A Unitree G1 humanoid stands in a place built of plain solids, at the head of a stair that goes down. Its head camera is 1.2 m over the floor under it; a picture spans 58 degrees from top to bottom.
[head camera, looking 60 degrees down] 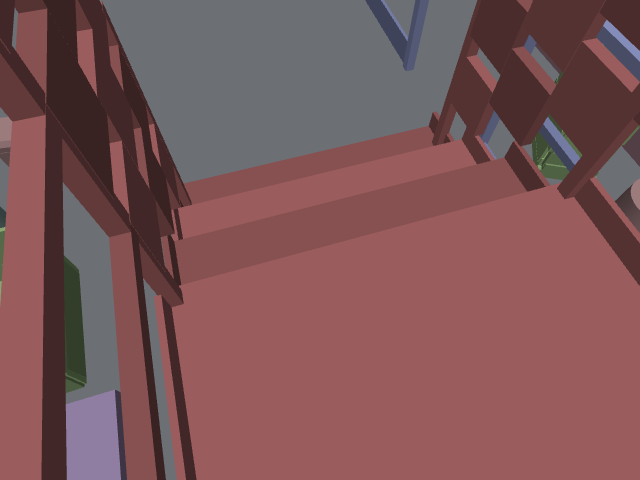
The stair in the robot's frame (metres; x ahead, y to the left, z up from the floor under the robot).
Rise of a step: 0.18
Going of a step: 0.28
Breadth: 1.40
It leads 17 degrees to the left of straight ahead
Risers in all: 4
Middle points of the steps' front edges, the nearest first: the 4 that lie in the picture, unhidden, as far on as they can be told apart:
0.73 -0.19 0.00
0.99 -0.11 -0.18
1.26 -0.03 -0.36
1.53 0.05 -0.54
